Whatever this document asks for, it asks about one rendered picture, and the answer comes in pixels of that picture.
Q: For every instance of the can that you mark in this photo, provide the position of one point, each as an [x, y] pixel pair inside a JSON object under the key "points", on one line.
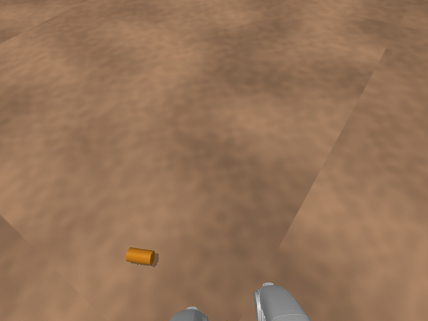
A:
{"points": [[142, 256]]}

